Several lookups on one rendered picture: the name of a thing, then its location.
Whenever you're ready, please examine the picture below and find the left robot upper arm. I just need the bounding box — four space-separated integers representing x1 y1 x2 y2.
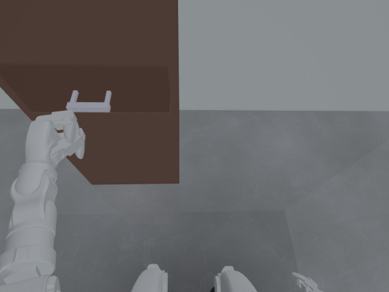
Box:
0 274 61 292

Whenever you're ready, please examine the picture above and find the cabinet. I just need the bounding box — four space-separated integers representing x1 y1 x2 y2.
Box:
0 0 179 185

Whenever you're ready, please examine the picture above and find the robot left shin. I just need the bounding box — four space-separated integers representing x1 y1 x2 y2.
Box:
147 264 160 269

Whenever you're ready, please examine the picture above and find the drawer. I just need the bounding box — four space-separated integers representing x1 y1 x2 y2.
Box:
0 63 170 113

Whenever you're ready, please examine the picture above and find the left robot forearm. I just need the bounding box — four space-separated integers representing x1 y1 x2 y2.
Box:
0 162 58 286

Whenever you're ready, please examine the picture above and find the robot left hand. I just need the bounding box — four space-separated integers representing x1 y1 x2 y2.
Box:
25 110 86 169

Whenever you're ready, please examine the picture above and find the handle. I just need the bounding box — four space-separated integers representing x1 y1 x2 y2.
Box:
66 90 112 113

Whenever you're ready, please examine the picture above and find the robot right hand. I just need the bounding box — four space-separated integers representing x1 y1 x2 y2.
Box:
291 273 323 292

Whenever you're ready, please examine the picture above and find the left robot thigh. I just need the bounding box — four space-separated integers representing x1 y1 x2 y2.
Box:
131 268 168 292

